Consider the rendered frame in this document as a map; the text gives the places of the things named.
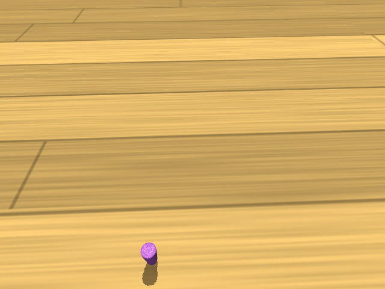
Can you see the cup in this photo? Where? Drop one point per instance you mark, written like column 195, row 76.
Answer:
column 149, row 253

